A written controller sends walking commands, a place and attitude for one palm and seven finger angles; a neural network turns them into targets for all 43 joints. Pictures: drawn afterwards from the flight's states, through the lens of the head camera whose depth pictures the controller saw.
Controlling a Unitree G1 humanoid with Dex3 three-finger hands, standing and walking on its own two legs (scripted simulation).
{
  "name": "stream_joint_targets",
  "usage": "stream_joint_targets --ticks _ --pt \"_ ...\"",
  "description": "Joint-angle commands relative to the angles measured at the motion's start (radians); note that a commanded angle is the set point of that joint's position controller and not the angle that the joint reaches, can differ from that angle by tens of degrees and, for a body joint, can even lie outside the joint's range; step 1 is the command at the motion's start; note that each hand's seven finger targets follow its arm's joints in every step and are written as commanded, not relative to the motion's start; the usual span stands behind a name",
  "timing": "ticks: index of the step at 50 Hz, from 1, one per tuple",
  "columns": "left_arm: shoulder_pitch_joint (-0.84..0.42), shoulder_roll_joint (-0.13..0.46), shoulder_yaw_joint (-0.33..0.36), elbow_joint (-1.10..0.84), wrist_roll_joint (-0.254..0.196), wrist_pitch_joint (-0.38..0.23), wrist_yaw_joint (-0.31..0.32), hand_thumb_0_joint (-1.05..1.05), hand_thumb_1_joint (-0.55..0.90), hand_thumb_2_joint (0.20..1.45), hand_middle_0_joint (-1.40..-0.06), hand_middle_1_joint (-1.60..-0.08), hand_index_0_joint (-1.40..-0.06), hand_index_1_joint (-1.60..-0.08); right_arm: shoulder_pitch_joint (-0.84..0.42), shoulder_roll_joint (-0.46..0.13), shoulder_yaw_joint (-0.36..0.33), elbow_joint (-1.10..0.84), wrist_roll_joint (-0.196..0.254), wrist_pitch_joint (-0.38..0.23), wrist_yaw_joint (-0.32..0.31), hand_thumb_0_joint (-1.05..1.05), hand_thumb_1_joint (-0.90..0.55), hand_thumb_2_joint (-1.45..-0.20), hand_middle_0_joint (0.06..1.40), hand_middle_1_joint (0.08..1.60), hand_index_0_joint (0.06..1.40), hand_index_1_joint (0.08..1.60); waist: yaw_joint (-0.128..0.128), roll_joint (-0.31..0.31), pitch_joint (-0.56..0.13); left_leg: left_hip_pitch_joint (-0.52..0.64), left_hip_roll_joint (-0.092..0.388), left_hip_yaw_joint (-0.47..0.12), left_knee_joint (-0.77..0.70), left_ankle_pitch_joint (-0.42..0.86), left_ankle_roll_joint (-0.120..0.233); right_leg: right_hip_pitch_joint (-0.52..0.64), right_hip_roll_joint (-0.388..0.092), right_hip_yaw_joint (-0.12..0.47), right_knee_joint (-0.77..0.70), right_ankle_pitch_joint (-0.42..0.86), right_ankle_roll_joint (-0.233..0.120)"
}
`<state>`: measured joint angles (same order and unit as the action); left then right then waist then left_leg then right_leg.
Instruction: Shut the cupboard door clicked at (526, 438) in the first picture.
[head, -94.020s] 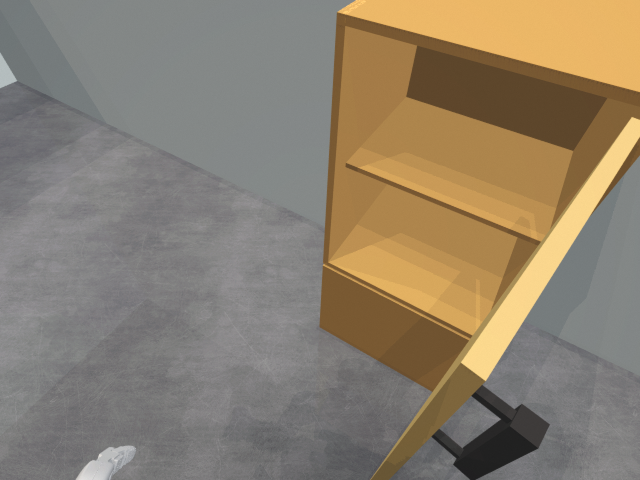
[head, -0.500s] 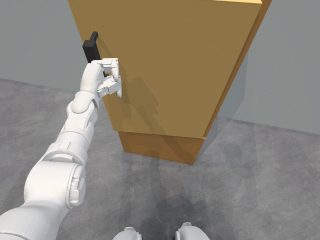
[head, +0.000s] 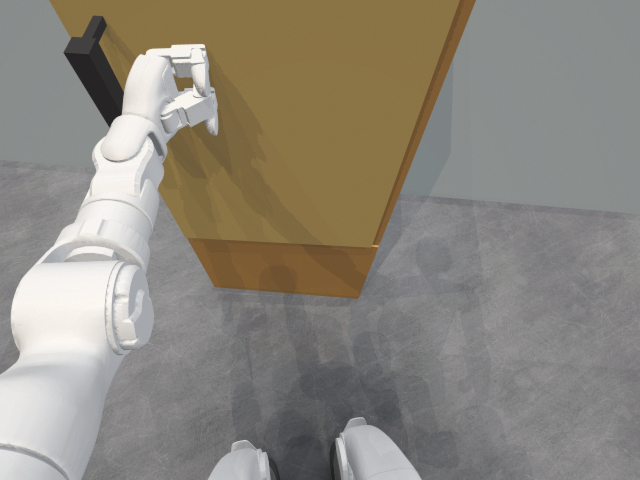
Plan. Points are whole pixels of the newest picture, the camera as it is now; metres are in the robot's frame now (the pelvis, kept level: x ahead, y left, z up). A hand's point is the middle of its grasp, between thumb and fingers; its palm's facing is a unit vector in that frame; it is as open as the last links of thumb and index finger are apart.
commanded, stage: push the door shut along its arc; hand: left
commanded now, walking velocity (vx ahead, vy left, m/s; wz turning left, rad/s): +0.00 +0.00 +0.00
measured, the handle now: (120, 94) +0.57 +0.16 +0.11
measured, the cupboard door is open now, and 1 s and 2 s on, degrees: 2 0 0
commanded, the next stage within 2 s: pull the fist back off the door in 0.46 s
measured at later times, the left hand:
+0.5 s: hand (215, 96) +0.54 +0.05 +0.13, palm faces -0.38 -0.92 -0.03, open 3.4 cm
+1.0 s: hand (238, 95) +0.54 +0.02 +0.12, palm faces +0.06 -0.99 -0.10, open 3.2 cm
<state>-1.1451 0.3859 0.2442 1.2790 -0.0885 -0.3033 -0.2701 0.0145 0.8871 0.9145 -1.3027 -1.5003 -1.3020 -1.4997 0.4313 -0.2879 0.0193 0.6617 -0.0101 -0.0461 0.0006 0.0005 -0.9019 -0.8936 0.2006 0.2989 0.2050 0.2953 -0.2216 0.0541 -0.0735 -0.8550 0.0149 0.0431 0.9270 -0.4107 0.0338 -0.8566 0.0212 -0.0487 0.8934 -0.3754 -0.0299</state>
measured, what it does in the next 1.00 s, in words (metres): stands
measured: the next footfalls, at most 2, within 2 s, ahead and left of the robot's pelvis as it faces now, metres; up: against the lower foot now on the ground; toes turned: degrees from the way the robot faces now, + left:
none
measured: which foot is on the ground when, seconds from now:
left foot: down 0.00-1.00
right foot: down 0.00-1.00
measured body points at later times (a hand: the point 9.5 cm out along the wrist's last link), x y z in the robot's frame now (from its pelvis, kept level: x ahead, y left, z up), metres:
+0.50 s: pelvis -0.01 -0.01 -0.01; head +0.13 +0.00 +0.41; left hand +0.55 +0.10 +0.13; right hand -0.03 -0.29 -0.12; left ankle +0.01 +0.10 -0.68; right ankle +0.02 -0.10 -0.68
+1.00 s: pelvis -0.03 +0.00 -0.02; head +0.10 -0.01 +0.41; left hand +0.54 +0.07 +0.13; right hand -0.09 -0.24 -0.13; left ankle +0.01 +0.10 -0.68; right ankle +0.02 -0.10 -0.68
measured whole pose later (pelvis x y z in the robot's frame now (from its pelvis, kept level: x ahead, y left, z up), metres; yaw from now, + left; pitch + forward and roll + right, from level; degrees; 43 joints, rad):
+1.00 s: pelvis -0.03 +0.00 -0.02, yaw +1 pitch +23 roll -2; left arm -1.35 0.31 0.23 1.45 0.08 -0.32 0.28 0.00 0.95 1.05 -1.30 -1.50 -1.32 -1.50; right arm 0.47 -0.25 0.02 0.70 -0.09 -0.08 0.09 0.00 -0.90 -0.89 0.20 0.30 0.20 0.30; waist -0.28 0.07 -0.10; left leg -1.03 0.01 0.01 1.03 -0.39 0.03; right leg -1.02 0.01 -0.08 0.98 -0.36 -0.04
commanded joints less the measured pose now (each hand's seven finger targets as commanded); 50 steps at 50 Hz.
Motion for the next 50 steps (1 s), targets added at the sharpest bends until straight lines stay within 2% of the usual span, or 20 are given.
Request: stream_joint_targets --ticks 1,2,7,9,13,15,19,23,24,27,28,29,31,34,36,39,41,44,48,50 --pt "-0.484 0.213 0.034 -0.215 -0.014 -0.059 -0.013 0.000 0.900 0.900 -1.300 -1.500 -1.300 -1.500 0.168 -0.166 -0.064 -0.063 0.006 -0.006 -0.010 0.000 -0.900 -0.900 0.200 0.300 0.200 0.300 -0.007 -0.020 -0.536 0.277 -0.027 -0.086 -0.062 0.343 0.007 0.284 0.017 0.056 -0.090 0.404 0.011" --pt "-0.530 0.200 0.016 -0.241 -0.016 -0.060 -0.019 0.000 0.900 0.900 -1.300 -1.500 -1.300 -1.500 0.171 -0.165 -0.066 -0.059 0.006 -0.006 -0.011 0.000 -0.900 -0.900 0.200 0.300 0.200 0.300 -0.024 -0.025 -0.533 0.274 -0.026 -0.085 -0.059 0.330 0.010 0.279 0.016 0.058 -0.095 0.401 0.014" --pt "-0.582 0.196 -0.004 -0.236 -0.025 -0.045 -0.050 0.000 0.900 0.900 -1.300 -1.500 -1.300 -1.500 0.178 -0.170 -0.069 -0.037 0.009 -0.004 -0.017 0.000 -0.900 -0.900 0.200 0.300 0.200 0.300 -0.042 0.006 -0.530 0.306 -0.026 -0.087 -0.054 0.322 0.011 0.249 0.019 0.058 -0.109 0.386 0.013" --pt "-0.643 0.141 -0.055 -0.244 -0.033 -0.041 -0.061 0.000 0.900 0.900 -1.300 -1.500 -1.300 -1.500 0.183 -0.164 -0.067 -0.030 0.008 -0.009 -0.021 0.000 -0.900 -0.900 0.200 0.300 0.200 0.300 -0.062 0.024 -0.521 0.327 -0.029 -0.093 -0.051 0.324 0.015 0.221 0.021 0.051 -0.109 0.375 0.010" --pt "-0.686 0.168 -0.047 -0.185 -0.033 -0.025 -0.073 0.000 0.900 0.900 -1.300 -1.500 -1.300 -1.500 0.183 -0.173 -0.063 -0.006 0.005 -0.018 -0.026 0.000 -0.900 -0.900 0.200 0.300 0.200 0.300 -0.083 0.014 -0.483 0.297 -0.027 -0.102 -0.046 0.287 0.016 0.185 0.022 0.051 -0.116 0.325 0.011" --pt "-0.734 0.127 -0.075 -0.204 -0.039 -0.033 -0.081 0.000 0.900 0.900 -1.300 -1.500 -1.300 -1.500 0.176 -0.170 -0.064 0.003 0.002 -0.029 -0.028 0.000 -0.900 -0.900 0.200 0.300 0.200 0.300 -0.092 0.057 -0.517 0.341 -0.027 -0.109 -0.032 0.305 0.016 0.147 0.022 0.048 -0.106 0.321 0.009" --pt "-0.780 0.083 -0.101 -0.137 -0.047 -0.019 -0.085 0.000 0.900 0.900 -1.300 -1.500 -1.300 -1.500 0.179 -0.176 -0.057 0.025 -0.001 -0.044 -0.033 0.000 -0.900 -0.900 0.200 0.300 0.200 0.300 -0.129 0.049 -0.449 0.313 -0.020 -0.120 -0.017 0.251 0.022 0.058 0.024 0.034 -0.104 0.232 0.008" --pt "-0.843 0.101 -0.102 -0.143 -0.034 -0.017 -0.088 0.000 0.900 0.900 -1.300 -1.500 -1.300 -1.500 0.176 -0.183 -0.059 0.039 -0.006 -0.058 -0.034 0.000 -0.900 -0.900 0.200 0.300 0.200 0.300 -0.136 0.081 -0.510 0.313 -0.015 -0.130 0.010 0.255 0.020 0.020 0.023 0.033 -0.075 0.211 0.006" --pt "-0.863 0.060 -0.124 -0.161 -0.037 -0.022 -0.088 0.000 0.900 0.900 -1.300 -1.500 -1.300 -1.500 0.182 -0.181 -0.060 0.039 -0.008 -0.062 -0.035 0.000 -0.900 -0.900 0.200 0.300 0.200 0.300 -0.144 0.111 -0.530 0.353 -0.014 -0.139 0.013 0.283 0.022 -0.012 0.025 0.022 -0.064 0.214 0.002" --pt "-0.892 0.039 -0.144 -0.152 -0.031 -0.014 -0.086 0.000 0.900 0.900 -1.300 -1.500 -1.300 -1.500 0.183 -0.184 -0.062 0.059 -0.007 -0.074 -0.037 0.000 -0.900 -0.900 0.200 0.300 0.200 0.300 -0.161 0.095 -0.539 0.360 -0.002 -0.148 0.030 0.247 0.022 -0.073 0.024 0.021 -0.060 0.166 0.010" --pt "-0.890 -0.002 -0.170 -0.139 -0.029 -0.003 -0.083 0.000 0.900 0.900 -1.300 -1.500 -1.300 -1.500 0.175 -0.180 -0.060 0.061 -0.008 -0.076 -0.036 0.000 -0.900 -0.900 0.200 0.300 0.200 0.300 -0.164 0.100 -0.520 0.353 -0.005 -0.149 0.026 0.233 0.022 -0.085 0.026 0.017 -0.061 0.153 0.008" --pt "-0.919 0.030 0.035 -0.153 -0.102 0.009 0.127 0.000 0.900 0.900 -1.300 -1.500 -1.300 -1.500 0.201 -0.149 -0.058 0.041 -0.019 -0.087 -0.030 0.000 -0.900 -0.900 0.200 0.300 0.200 0.300 -0.132 0.143 -0.538 0.299 0.004 -0.158 0.018 0.175 0.002 -0.075 0.015 0.027 -0.072 0.126 0.008" --pt "-0.817 -0.072 -0.016 -0.096 -0.044 0.027 0.307 0.000 0.900 0.900 -1.300 -1.500 -1.300 -1.500 0.210 -0.146 -0.056 0.038 -0.037 -0.091 0.007 0.000 -0.900 -0.900 0.200 0.300 0.200 0.300 -0.137 0.097 -0.519 0.271 0.013 -0.179 -0.004 0.116 -0.007 -0.106 0.014 0.013 -0.053 0.086 0.023" --pt "-0.873 -0.060 0.044 -0.126 0.015 -0.004 0.508 0.000 0.900 0.900 -1.300 -1.500 -1.300 -1.500 0.230 -0.149 -0.065 0.038 -0.071 -0.082 0.040 0.000 -0.900 -0.900 0.200 0.300 0.200 0.300 -0.144 0.046 -0.507 0.209 0.000 -0.166 -0.005 0.075 -0.004 -0.080 0.012 0.010 -0.059 0.067 0.033" --pt "-0.888 -0.061 0.018 -0.137 0.107 -0.048 0.614 0.000 0.900 0.900 -1.300 -1.500 -1.300 -1.500 0.230 -0.142 -0.069 0.040 -0.090 -0.078 0.068 0.000 -0.900 -0.900 0.200 0.300 0.200 0.300 -0.144 0.074 -0.528 0.209 -0.001 -0.159 0.002 0.065 -0.008 -0.095 0.009 0.010 -0.047 0.054 0.035" --pt "-0.902 -0.013 -0.032 -0.105 0.240 -0.103 0.643 0.000 0.900 0.900 -1.300 -1.500 -1.300 -1.500 0.241 -0.152 -0.074 0.045 -0.104 -0.068 0.093 0.000 -0.900 -0.900 0.200 0.300 0.200 0.300 -0.162 0.085 -0.502 0.187 -0.006 -0.147 0.012 0.033 -0.003 -0.120 0.007 0.013 -0.042 0.028 0.028" --pt "-0.905 0.011 -0.060 -0.097 0.283 -0.119 0.630 0.000 0.900 0.900 -1.300 -1.500 -1.300 -1.500 0.239 -0.158 -0.077 0.039 -0.102 -0.062 0.099 0.000 -0.900 -0.900 0.200 0.300 0.200 0.300 -0.164 0.105 -0.488 0.184 -0.009 -0.144 -0.003 -0.005 -0.002 -0.117 0.004 0.020 -0.048 0.002 0.023" --pt "-0.876 0.060 -0.030 -0.070 0.242 -0.104 0.583 0.000 0.900 0.900 -1.300 -1.500 -1.300 -1.500 0.235 -0.168 -0.076 0.018 -0.089 -0.051 0.090 0.000 -0.900 -0.900 0.200 0.300 0.200 0.300 -0.144 0.086 -0.525 0.185 -0.017 -0.138 -0.026 -0.010 -0.001 -0.037 0.007 0.027 -0.066 0.006 0.018" --pt "-0.799 0.038 -0.010 -0.037 0.152 -0.054 0.526 0.000 0.900 0.900 -1.300 -1.500 -1.300 -1.500 0.219 -0.166 -0.071 -0.006 -0.065 -0.042 0.074 0.000 -0.900 -0.900 0.200 0.300 0.200 0.300 -0.123 -0.005 -0.493 0.132 -0.025 -0.109 -0.053 -0.040 0.003 0.061 0.011 0.042 -0.115 -0.015 0.026" --pt "-0.772 -0.007 -0.022 -0.049 0.122 -0.058 0.510 0.000 0.900 0.900 -1.300 -1.500 -1.300 -1.500 0.222 -0.162 -0.069 -0.010 -0.062 -0.043 0.070 0.000 -0.900 -0.900 0.200 0.300 0.200 0.300 -0.112 -0.007 -0.486 0.160 -0.021 -0.119 -0.068 -0.041 0.001 0.048 0.011 0.032 -0.116 -0.013 0.025"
